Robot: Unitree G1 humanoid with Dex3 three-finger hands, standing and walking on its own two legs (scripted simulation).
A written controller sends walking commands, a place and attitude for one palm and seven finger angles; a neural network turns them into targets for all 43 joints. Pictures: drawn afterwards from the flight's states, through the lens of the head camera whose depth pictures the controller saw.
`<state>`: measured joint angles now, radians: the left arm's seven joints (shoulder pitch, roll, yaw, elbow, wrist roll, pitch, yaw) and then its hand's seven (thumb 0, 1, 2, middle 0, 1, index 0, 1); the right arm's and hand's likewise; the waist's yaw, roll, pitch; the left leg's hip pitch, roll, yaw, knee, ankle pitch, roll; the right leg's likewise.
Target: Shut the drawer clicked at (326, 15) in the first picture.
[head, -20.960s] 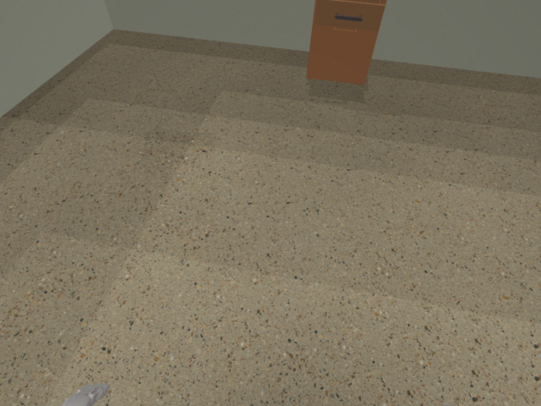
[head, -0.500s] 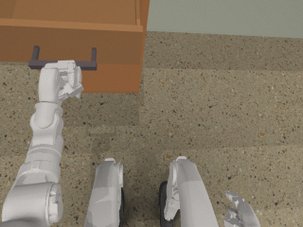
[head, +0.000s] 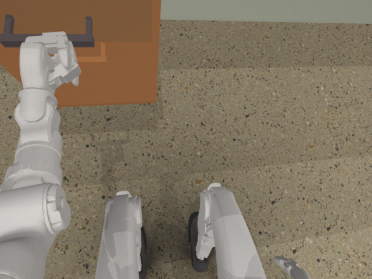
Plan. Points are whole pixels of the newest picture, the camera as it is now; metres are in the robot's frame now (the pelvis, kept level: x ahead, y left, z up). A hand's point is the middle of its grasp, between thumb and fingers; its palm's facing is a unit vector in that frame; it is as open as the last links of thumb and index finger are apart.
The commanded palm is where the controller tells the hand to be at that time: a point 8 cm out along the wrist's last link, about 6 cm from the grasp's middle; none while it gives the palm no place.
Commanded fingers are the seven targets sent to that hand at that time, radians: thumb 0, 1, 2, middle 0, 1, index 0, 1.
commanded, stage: push the drawer shut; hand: left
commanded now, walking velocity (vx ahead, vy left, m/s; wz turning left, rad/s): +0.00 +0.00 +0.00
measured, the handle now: (49, 31) +0.59 +0.24 +0.01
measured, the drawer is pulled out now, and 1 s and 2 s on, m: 0.06 0.00 0.00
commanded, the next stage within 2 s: pull the fist back off the drawer in 0.88 s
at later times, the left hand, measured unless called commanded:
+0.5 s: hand (74, 39) +0.58 +0.20 +0.01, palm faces +0.06 -1.00 -0.06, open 2.9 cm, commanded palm +0.59 +0.21 +0.02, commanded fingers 0.00 0.90 0.90 -1.40 -1.60 -1.40 -1.60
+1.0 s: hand (62, 34) +0.59 +0.22 +0.01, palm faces +0.05 -1.00 -0.06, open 3.1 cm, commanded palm +0.64 +0.19 +0.02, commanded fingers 0.00 0.90 0.90 -1.40 -1.60 -1.40 -1.60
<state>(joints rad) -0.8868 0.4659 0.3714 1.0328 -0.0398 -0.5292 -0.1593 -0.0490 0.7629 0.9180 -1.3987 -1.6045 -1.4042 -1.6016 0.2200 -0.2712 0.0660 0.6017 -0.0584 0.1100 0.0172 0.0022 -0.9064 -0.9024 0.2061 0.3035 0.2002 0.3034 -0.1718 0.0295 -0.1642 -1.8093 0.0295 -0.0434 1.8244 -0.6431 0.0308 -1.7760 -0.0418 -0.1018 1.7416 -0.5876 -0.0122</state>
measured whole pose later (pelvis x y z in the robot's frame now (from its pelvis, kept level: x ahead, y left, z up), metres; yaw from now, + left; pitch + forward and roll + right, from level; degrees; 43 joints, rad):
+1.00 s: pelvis -0.03 +0.01 -0.02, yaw -3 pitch +38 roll -10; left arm -1.30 0.78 0.34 1.25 0.08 -0.38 -0.17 -0.12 0.44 0.91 -1.40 -1.60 -1.40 -1.60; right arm 0.25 -0.27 0.16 0.60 -0.07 0.09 0.01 0.00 -0.91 -0.90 0.21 0.30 0.20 0.30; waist -0.32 0.00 -0.10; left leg -1.97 0.02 -0.09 1.88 -0.58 0.05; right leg -1.89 -0.04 -0.14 1.75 -0.52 0.00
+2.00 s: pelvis +0.02 +0.01 +0.05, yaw -2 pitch +35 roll -6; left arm -0.60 0.46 0.40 0.48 -0.14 -0.26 -0.19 0.00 0.85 0.89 -1.39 -1.60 -1.40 -1.60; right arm 0.21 -0.24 0.06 0.51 0.01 0.16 0.05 0.00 -0.91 -0.90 0.20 0.30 0.20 0.30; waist -0.15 0.04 -0.12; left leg -1.65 0.06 -0.03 1.67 -0.65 0.04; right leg -1.62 0.00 -0.09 1.57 -0.57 0.01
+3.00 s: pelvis +0.11 +0.00 +0.26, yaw +3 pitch -1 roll -1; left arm 0.55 0.35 0.29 -0.51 -0.08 -0.06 0.11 0.02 0.89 0.90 -1.40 -1.60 -1.40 -1.60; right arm 0.23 -0.23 0.03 0.56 0.02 -0.11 -0.06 0.01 -0.91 -0.90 0.20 0.30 0.20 0.30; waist 0.06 0.08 -0.04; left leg -0.16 0.01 0.02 0.53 -0.34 0.01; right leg -0.16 -0.01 -0.05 0.50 -0.31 0.00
